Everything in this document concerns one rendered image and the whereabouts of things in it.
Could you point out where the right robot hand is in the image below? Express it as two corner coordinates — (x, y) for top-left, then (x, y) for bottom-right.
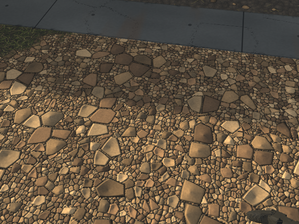
(247, 209), (299, 224)

